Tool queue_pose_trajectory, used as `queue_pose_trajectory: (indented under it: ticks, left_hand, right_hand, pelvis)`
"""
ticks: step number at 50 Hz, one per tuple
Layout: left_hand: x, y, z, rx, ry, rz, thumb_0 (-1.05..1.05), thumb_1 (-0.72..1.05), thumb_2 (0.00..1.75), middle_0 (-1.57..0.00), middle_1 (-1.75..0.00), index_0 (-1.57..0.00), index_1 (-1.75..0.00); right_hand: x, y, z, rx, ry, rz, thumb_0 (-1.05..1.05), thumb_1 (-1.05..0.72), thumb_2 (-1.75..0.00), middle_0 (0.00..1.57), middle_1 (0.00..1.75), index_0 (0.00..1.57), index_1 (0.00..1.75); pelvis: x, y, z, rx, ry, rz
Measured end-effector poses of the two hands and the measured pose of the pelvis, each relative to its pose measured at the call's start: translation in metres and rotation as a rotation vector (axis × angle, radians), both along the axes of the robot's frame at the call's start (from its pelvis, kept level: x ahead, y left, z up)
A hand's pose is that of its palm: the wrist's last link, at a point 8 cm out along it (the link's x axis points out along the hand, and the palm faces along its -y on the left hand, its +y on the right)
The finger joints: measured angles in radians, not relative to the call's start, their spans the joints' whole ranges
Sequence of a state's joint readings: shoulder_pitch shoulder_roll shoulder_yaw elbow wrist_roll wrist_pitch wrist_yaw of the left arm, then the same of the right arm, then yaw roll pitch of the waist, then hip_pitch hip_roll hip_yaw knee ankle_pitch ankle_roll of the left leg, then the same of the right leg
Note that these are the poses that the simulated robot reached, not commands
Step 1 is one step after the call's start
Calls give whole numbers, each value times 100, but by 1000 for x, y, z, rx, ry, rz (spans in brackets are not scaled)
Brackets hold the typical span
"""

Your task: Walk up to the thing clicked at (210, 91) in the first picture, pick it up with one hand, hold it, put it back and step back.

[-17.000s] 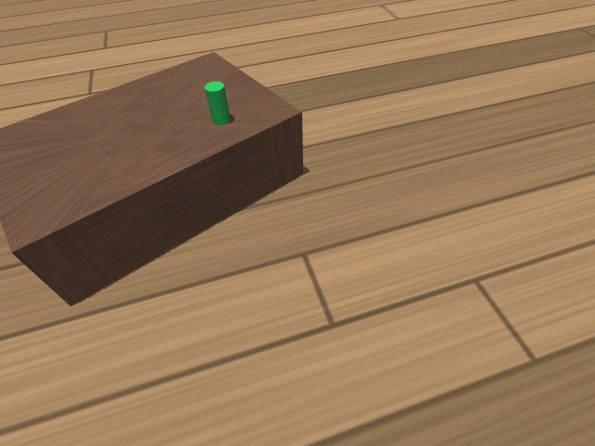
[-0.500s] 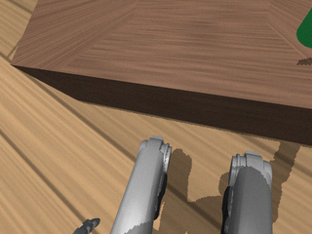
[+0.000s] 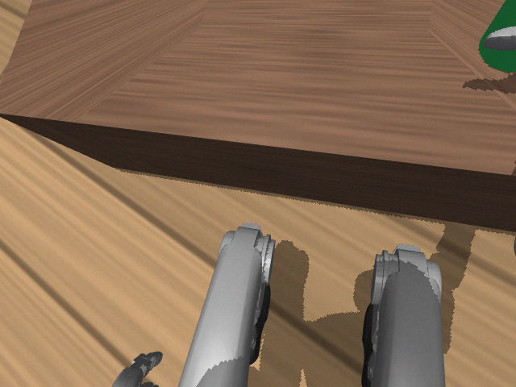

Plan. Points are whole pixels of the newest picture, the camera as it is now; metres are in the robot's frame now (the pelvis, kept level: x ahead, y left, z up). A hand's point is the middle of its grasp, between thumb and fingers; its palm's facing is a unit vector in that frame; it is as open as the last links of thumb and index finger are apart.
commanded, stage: close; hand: right
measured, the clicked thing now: out of the picture +0.59 -0.25 +0.03
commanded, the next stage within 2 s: settle in 0.62 s
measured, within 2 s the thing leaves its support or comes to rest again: leaves its support in 1.04 s
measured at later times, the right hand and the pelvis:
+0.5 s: hand out of the picture +0.60 -0.25 +0.05, palm faces +0.20 +0.98 -0.04, open 11.7 cm; pelvis -0.01 +0.00 -0.01, yaw +1 degrees
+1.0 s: hand out of the picture +0.60 -0.24 +0.05, palm faces +0.19 +0.98 -0.05, open 10.9 cm; pelvis -0.01 -0.01 +0.00, yaw +2 degrees
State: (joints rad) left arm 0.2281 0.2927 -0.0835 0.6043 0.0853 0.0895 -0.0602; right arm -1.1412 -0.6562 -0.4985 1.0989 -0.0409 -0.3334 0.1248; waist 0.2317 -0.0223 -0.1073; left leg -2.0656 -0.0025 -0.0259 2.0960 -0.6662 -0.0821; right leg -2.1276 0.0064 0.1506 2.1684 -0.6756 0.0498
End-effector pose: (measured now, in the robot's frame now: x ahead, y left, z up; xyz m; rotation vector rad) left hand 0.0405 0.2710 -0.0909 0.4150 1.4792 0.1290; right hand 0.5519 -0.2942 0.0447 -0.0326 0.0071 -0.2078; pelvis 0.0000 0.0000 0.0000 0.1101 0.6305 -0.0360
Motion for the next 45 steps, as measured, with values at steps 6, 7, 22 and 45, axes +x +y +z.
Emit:
queue_pose_trajectory:
  ticks: [6, 7, 22, 45]
  left_hand:
    - [-3, 1, -4, 0, 4, -5, 0, 90, 91, -20, -29, -19, -30]
    - [-3, 1, -5, 1, 5, -5, 0, 90, 91, -20, -29, -19, -30]
    - [-18, -2, -5, 4, 30, -5, 0, 90, 90, -20, -30, -20, -30]
    - [-13, -19, 0, -3, 6, -2, 0, 90, 91, -21, -30, -20, -31]
  right_hand:
    - [4, 1, 3, -5, -9, 6, -1, 22, -11, 35, 17, 31, 18]
    - [5, 1, 4, -4, -12, 5, -1, 22, -12, 38, 19, 34, 20]
    - [15, 0, 11, -11, -16, 3, 0, 26, -36, 83, 57, 66, 57]
    - [16, 1, 10, -6, -31, 19, -1, 34, -98, 76, 88, 62, 85]
  pelvis:
    - [-2, 1, -4, 1, -6, 1]
    - [-2, 1, -5, 1, -6, 1]
    - [-6, -1, -10, 10, -14, 4]
    - [-8, -10, -8, 33, -13, 4]
